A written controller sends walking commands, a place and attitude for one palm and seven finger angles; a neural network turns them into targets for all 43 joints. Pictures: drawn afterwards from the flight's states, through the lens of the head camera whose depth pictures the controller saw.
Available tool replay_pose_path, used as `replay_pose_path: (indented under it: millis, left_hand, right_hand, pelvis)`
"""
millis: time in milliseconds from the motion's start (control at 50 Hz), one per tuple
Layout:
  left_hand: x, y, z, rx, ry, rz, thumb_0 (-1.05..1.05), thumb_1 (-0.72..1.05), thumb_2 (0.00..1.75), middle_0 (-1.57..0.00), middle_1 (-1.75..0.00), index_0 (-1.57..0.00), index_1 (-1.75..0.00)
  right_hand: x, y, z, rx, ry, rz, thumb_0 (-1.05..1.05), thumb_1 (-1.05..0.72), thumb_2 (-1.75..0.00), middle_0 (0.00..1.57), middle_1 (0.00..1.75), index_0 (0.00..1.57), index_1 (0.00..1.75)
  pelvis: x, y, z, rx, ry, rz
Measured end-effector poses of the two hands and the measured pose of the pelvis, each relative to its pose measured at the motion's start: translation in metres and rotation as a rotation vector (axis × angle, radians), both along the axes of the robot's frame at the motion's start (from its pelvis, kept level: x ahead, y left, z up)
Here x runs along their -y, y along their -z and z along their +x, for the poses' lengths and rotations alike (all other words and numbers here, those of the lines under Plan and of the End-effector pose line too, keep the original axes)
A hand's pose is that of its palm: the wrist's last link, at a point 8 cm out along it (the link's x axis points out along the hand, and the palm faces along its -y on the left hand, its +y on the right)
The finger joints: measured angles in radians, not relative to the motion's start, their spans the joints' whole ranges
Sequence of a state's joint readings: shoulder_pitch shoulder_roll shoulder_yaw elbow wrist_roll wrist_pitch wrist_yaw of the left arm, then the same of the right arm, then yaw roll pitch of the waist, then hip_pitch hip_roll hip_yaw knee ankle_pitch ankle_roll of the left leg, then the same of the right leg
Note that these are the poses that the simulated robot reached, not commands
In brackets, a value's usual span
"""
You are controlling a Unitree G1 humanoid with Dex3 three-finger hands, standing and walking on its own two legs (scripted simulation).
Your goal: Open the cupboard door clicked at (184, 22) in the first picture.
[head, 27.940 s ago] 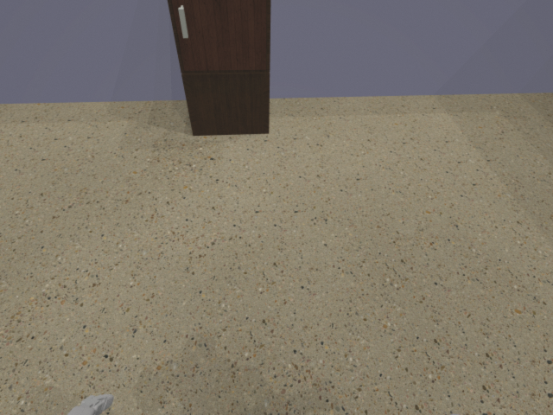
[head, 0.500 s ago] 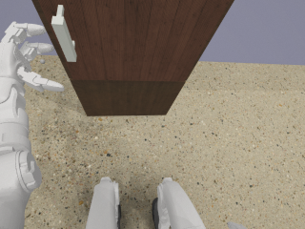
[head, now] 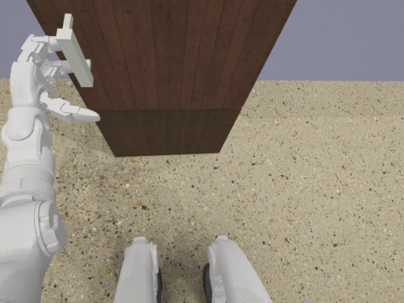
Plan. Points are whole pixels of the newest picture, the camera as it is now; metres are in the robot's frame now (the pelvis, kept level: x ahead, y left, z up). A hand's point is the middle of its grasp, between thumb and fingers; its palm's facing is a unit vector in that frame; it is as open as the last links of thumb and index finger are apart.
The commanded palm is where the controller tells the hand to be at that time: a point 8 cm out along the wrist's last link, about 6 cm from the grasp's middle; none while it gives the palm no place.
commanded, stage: slide the fingers in behind the handle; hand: left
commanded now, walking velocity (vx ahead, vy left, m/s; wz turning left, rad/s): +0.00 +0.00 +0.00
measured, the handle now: (78, 52) +0.58 +0.21 +0.05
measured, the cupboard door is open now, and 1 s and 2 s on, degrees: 0 0 7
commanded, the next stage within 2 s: close the thumb around the handle in 0.78 s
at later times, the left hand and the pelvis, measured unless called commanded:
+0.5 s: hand (73, 86) +0.50 +0.21 +0.04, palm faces +0.07 -1.00 +0.00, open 14.3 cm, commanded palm +0.49 +0.22 +0.04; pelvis +0.01 +0.00 +0.01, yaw +1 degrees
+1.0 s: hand (84, 83) +0.51 +0.19 +0.04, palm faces +0.04 -1.00 +0.01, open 13.8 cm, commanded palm +0.49 +0.22 +0.04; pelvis +0.01 +0.01 +0.01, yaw +0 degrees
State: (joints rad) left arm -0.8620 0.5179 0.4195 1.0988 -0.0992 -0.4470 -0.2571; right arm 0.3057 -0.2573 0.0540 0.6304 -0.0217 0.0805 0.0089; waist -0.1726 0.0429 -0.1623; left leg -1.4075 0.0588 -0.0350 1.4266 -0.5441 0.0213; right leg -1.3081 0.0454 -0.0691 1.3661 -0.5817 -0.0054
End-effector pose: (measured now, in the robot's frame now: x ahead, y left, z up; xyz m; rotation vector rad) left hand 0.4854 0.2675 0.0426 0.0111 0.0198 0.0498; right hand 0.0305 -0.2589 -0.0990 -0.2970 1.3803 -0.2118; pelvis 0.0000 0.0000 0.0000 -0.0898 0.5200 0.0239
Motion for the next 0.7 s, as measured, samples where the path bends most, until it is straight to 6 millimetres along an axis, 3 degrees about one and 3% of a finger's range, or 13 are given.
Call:
replay_pose_path:
  millis: [280,700]
  left_hand:
    - [0.004,0.001,-0.002,0.004,-0.010,-0.002,-0.02,-0.50,0.30,-0.26,-1.19,-0.27,-1.18]
    - [0.007,0.001,-0.005,0.006,-0.016,-0.006,-0.02,-0.50,0.30,-0.22,-1.19,-0.23,-1.18]
  right_hand:
    - [0.005,-0.001,0.013,0.009,-0.012,0.000,0.00,-0.91,-0.89,0.20,0.30,0.20,0.30]
    - [-0.008,-0.004,0.029,0.008,-0.037,0.017,0.00,-0.91,-0.89,0.20,0.30,0.20,0.30]
  pelvis:
    - [0.003,-0.002,0.004,0.000,-0.008,0.001]
    - [-0.006,-0.008,0.011,0.004,-0.025,-0.005]
